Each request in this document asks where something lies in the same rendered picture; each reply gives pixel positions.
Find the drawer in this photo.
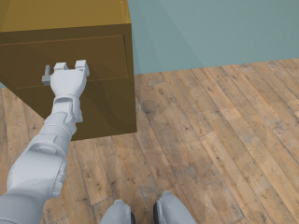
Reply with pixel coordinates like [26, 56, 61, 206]
[0, 35, 127, 88]

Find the left robot hand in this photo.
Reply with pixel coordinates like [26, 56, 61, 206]
[50, 60, 90, 122]

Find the robot right shin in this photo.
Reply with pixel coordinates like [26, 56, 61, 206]
[158, 190, 172, 224]

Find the robot right thigh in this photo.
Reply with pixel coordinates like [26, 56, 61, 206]
[156, 195, 197, 224]

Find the left robot upper arm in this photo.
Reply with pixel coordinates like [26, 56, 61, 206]
[0, 150, 67, 224]

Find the left robot forearm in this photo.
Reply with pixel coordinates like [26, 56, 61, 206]
[7, 94, 80, 191]

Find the handle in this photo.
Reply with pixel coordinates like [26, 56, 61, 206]
[42, 64, 51, 86]

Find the cabinet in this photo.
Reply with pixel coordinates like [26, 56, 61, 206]
[0, 0, 137, 142]

